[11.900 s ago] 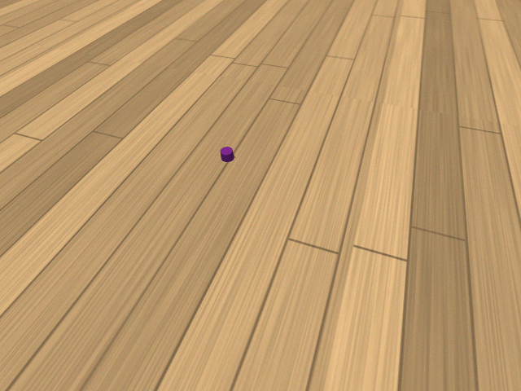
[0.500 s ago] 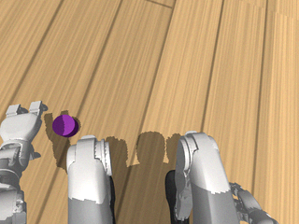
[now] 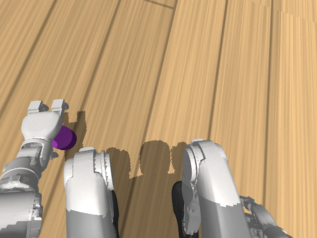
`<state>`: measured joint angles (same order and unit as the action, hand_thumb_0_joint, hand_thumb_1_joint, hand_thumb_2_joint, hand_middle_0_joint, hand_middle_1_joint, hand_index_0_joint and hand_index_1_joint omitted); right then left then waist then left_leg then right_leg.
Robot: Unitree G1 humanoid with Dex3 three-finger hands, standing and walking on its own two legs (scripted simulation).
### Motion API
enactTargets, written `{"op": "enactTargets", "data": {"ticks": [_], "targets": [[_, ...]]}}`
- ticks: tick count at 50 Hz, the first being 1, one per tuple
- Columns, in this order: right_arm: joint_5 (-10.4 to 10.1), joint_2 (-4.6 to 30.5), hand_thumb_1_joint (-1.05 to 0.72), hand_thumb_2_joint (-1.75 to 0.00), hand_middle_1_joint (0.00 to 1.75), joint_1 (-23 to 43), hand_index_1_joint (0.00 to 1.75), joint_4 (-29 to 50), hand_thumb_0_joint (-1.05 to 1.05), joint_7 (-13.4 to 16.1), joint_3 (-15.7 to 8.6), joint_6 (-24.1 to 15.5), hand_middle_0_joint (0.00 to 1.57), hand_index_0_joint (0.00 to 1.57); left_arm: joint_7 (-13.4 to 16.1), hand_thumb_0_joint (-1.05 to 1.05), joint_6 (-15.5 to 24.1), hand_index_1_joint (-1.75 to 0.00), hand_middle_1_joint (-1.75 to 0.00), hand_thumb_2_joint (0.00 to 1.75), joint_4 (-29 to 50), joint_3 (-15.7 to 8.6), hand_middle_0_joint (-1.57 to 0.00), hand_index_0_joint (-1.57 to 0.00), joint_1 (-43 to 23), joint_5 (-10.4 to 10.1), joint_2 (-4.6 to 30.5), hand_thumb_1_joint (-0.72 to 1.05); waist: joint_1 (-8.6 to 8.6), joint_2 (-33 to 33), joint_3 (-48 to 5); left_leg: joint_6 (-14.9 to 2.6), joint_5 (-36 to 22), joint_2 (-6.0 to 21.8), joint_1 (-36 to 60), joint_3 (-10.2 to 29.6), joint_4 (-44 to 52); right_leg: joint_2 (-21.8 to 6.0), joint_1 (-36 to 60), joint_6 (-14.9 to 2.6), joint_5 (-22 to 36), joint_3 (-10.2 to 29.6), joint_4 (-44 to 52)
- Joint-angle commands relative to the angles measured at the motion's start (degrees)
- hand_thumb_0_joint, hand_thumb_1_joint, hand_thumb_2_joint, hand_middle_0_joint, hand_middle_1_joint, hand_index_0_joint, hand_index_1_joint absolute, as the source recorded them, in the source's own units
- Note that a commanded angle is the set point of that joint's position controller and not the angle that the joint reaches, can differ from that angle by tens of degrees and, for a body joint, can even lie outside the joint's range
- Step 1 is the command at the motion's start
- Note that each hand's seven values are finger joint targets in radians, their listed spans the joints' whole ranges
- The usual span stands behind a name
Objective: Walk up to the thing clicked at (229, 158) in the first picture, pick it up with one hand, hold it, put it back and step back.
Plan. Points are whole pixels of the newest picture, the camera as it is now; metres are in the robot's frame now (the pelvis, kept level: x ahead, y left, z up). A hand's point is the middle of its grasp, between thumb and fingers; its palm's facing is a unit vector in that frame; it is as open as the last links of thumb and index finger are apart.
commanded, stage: approach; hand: left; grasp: from above
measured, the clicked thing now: (62, 138) +0.38 +0.29 -0.29
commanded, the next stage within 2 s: rest palm in 0.68 s
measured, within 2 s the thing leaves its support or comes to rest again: neither
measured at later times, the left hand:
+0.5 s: hand (41, 152) +0.33 +0.31 -0.17, palm faces -0.49 -0.15 -0.86, open 13.8 cm
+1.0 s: hand (54, 131) +0.39 +0.29 -0.21, palm faces -0.50 -0.11 -0.86, open 14.2 cm
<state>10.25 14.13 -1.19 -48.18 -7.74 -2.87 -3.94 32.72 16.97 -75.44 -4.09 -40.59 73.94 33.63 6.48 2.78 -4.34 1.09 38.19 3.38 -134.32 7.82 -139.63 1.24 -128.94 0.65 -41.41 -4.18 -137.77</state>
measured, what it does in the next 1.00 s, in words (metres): stands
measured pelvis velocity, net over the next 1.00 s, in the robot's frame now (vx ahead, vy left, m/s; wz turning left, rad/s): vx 0.00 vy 0.00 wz -0.02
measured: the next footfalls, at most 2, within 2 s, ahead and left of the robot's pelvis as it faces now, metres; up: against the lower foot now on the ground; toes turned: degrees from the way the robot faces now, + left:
none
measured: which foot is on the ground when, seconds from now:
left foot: down 0.00-1.00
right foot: down 0.00-1.00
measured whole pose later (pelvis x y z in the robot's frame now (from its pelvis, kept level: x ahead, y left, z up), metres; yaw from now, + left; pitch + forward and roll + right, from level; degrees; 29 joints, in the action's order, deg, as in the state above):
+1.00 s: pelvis +0.00 +0.00 -0.01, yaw -1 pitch +31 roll -7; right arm 13.1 15.1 -3.1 -48.6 -11.2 1.6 -7.1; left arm 32.2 10.2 -90.2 -8.0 -48.3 71.4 37.2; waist 11.6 1.6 -0.9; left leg 0.8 38.3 3.3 -135.1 9.0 -141.2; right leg 1.8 -129.3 1.1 -40.9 -5.0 -138.3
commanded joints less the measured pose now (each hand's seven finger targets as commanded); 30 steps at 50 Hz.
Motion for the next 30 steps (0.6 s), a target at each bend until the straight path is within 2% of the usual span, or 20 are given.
{"op": "enactTargets", "data": {"ticks": [1, 2, 5, 7, 9, 12, 15, 16, 18, 20, 21, 23, 24, 26, 28, 30], "targets": [[-0.25, 13.94, -0.89, -0.89, 0.3, -10.24, 0.3, 1.77, 0.0, 0.36, -3.26, -0.95, 0.2, 0.2, 4.72, 0.0, -4.45, -1.03, -1.05, 0.98, 0.87, -4.1, -0.05, -0.07, -16.03, 0.39, 13.61, -0.52, 1.21, -14.19, -35.5, -2.1, -6.9, -2.01, 31.53, -5.88, 14.41, 1.72, 12.0, -2.59, 11.62, -4.28, 16.08], [-0.22, 13.85, -0.89, -0.89, 0.3, -10.33, 0.3, 2.16, 0.0, 0.24, -2.83, -0.9, 0.2, 0.2, 4.9, 0.0, -5.47, -1.03, -1.05, 0.99, 1.23, -4.6, -0.06, -0.07, -17.6, 0.39, 14.18, -0.53, 1.39, -14.35, -35.41, -2.35, -6.89, -2.09, 30.57, -6.28, 14.26, 1.62, 13.13, -2.44, 12.01, -3.91, 16.58], [-0.4, 13.42, -0.89, -0.89, 0.3, -10.0, 0.3, 2.7, 0.0, -0.24, -1.75, -0.87, 0.2, 0.2, 4.81, 0.0, -8.27, -1.04, -1.06, 0.98, -1.68, -6.55, -0.06, -0.08, -16.95, -0.19, 15.83, -0.52, 0.27, -13.56, -37.09, -2.75, -7.94, -2.26, 29.46, -6.78, 14.33, 1.64, 15.57, -2.53, 13.48, -3.42, 16.56], [-0.67, 12.81, -0.9, -0.89, 0.3, -9.44, 0.3, 3.21, 0.0, -0.58, -1.11, -1.1, 0.2, 0.2, 3.88, 0.0, -9.63, -1.05, -1.07, 0.97, -4.28, -6.24, -0.06, -0.08, -15.09, -1.09, 15.53, -0.52, 0.11, -12.23, -36.27, -3.27, -7.48, -2.42, 27.74, -7.21, 13.76, 1.81, 17.14, -2.25, 13.33, -2.95, 17.04], [-0.64, 12.58, -0.89, -0.89, 0.3, -9.88, 0.3, 3.09, 0.0, -1.03, -0.91, -1.55, 0.2, 0.2, 2.41, 0.0, -10.4, -1.04, -1.07, 0.97, -6.77, -6.82, -0.06, -0.08, -10.77, -3.02, 14.2, -0.52, -0.05, -9.69, -35.61, -3.55, -7.8, -2.56, 26.27, -7.24, 13.77, 1.84, 19.16, -1.94, 13.57, -3.02, 17.1], [-0.89, 11.75, -0.9, -0.89, 0.3, -9.44, 0.3, 3.57, 0.0, -1.31, -1.23, -1.81, 0.2, 0.2, -1.69, 0.0, -10.19, -1.05, -1.08, 0.96, -5.21, -7.7, -0.06, -0.09, -6.69, -5.92, 16.41, -0.5, -1.5, -7.64, -35.7, -4.16, -7.65, -2.62, 23.23, -7.59, 13.39, 1.87, 23.61, -1.29, 13.41, -2.06, 18.03], [-0.93, 11.65, -0.9, -0.89, 0.3, -10.0, 0.3, 3.65, 0.0, -1.53, -1.95, -1.65, 0.2, 0.2, -5.69, 0.0, -8.13, -1.06, -1.09, 0.96, -0.36, -8.07, -0.06, -0.09, -4.87, -7.74, 16.69, -0.51, -2.12, -6.53, -35.52, -4.14, -7.71, -2.74, 22.73, -7.62, 13.37, 1.72, 25.1, -1.14, 13.36, -1.6, 18.15], [-0.73, 12.32, -0.9, -0.89, 0.3, -10.64, 0.3, 3.74, 0.0, -1.63, -2.73, -1.57, 0.2, 0.2, -6.87, 0.0, -6.83, -1.06, -1.09, 0.95, 3.31, -7.01, -0.06, -0.09, -5.78, -7.95, 15.77, -0.5, -1.32, -7.27, -36.84, -4.0, -8.45, -2.66, 23.34, -7.57, 13.18, 1.71, 25.93, -1.07, 14.39, -1.67, 18.17], [-1.25, 12.51, -0.9, -0.89, 0.3, -11.78, 0.3, 3.44, 0.0, -1.61, -3.66, -1.39, 0.2, 0.2, -8.67, 0.0, -3.58, -1.07, -1.1, 0.95, 9.34, -3.31, -0.06, -0.09, -7.73, -8.82, 11.54, -0.52, -0.2, -8.2, -37.19, -3.55, -7.14, -2.79, 24.36, -6.95, 13.78, 1.74, 25.19, -1.51, 13.1, -1.75, 18.54], [-1.79, 13.21, -0.9, -0.89, 0.3, -12.31, 0.3, 3.89, 0.0, -1.09, -5.06, -1.28, 0.2, 0.2, -8.84, 0.0, -0.27, -1.06, -1.09, 0.95, 18.75, -2.54, -0.06, -0.09, -7.89, -9.83, 10.88, -0.52, -0.68, -9.51, -39.74, -2.91, -7.18, -2.61, 28.15, -6.44, 14.0, 1.81, 23.62, -2.0, 12.31, -2.17, 19.29], [-1.73, 13.63, -0.9, -0.89, 0.3, -12.26, 0.3, 4.29, 0.0, -0.79, -5.72, -1.31, 0.2, 0.2, -8.33, 0.0, 1.07, -1.05, -1.09, 0.94, 21.33, -3.53, -0.06, -0.1, -5.97, -10.01, 11.4, -0.51, -1.12, -10.46, -40.12, -2.38, -7.07, -2.48, 29.85, -6.24, 14.0, 1.78, 22.3, -2.42, 11.18, -2.45, 19.07], [-1.82, 13.54, -0.9, -0.89, 0.3, -11.87, 0.3, 4.16, 0.0, -0.26, -6.21, -1.01, 0.2, 0.2, -6.45, 0.0, 2.88, -1.04, -1.07, 0.94, 25.09, -3.76, -0.06, -0.09, -4.92, -8.6, 11.66, -0.51, -1.75, -12.2, -41.51, -1.8, -7.65, -2.24, 33.05, -6.01, 14.85, 1.81, 20.4, -2.74, 11.42, -2.65, 18.24], [-1.74, 13.56, -0.9, -0.89, 0.3, -11.53, 0.3, 3.86, 0.0, -0.07, -6.13, -0.6, 0.2, 0.2, -5.17, 0.0, 3.3, -1.04, -1.06, 0.95, 24.33, -3.57, -0.06, -0.09, -5.95, -6.8, 11.48, -0.53, -1.4, -13.3, -40.67, -1.56, -7.62, -2.11, 33.39, -5.75, 14.98, 1.73, 18.64, -2.87, 11.3, -2.99, 17.48], [-1.61, 13.12, -0.9, -0.89, 0.3, -10.94, 0.3, 3.03, 0.0, 0.44, -5.59, -0.03, 0.2, 0.2, -2.32, 0.0, 3.39, -1.03, -1.04, 0.97, 20.05, -2.65, -0.05, -0.07, -10.54, -3.79, 11.14, -0.54, 0.19, -12.68, -36.87, -1.67, -6.94, -2.01, 31.91, -5.66, 14.89, 1.78, 15.27, -2.87, 10.86, -3.08, 17.51], [-1.19, 13.17, -0.9, -0.89, 0.3, -10.75, 0.3, 1.82, 0.0, 0.83, -4.36, 0.05, 0.2, 0.2, 0.34, 0.0, 2.69, -1.01, -1.02, 0.99, 11.3, -1.5, -0.06, -0.06, -13.96, -1.15, 10.66, -0.57, 2.27, -10.33, -31.65, -2.03, -5.25, -2.09, 28.3, -5.5, 14.47, 1.85, 12.11, -2.79, 9.4, -3.29, 17.79], [-0.52, 13.7, -0.89, -0.89, 0.3, -10.54, 0.3, 1.05, 0.0, 0.96, -3.33, -0.45, 0.2, 0.2, 2.95, 0.0, 1.48, -1.0, -0.99, 1.02, 3.73, -1.4, -0.06, -0.04, -16.14, 1.54, 11.08, -0.59, 3.0, -9.4, -28.77, -2.25, -3.86, -2.2, 27.45, -5.0, 14.27, 1.59, 9.28, -2.8, 7.73, -3.95, 17.07]]}}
